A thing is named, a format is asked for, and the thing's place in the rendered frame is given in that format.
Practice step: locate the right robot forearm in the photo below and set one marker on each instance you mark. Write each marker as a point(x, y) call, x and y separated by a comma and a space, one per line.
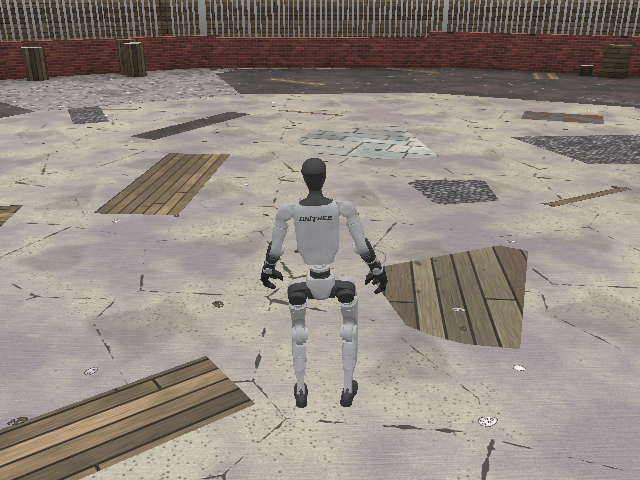
point(371, 260)

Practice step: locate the left robot hand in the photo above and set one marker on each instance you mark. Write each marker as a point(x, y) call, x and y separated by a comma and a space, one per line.
point(264, 278)

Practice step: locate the right robot hand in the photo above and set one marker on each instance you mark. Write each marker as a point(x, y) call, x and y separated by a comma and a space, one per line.
point(382, 278)

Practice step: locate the robot right upper arm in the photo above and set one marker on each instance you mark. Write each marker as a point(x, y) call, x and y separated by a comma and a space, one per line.
point(347, 209)

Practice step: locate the robot left upper arm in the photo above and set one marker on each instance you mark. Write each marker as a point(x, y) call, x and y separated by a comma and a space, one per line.
point(284, 213)

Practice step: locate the left robot forearm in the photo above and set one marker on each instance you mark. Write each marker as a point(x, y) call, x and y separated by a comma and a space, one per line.
point(270, 261)

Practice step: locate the robot left shin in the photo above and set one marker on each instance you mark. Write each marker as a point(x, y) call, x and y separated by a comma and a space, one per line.
point(299, 362)

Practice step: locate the humanoid robot torso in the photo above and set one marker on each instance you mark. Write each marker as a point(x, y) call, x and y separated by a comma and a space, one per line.
point(317, 236)

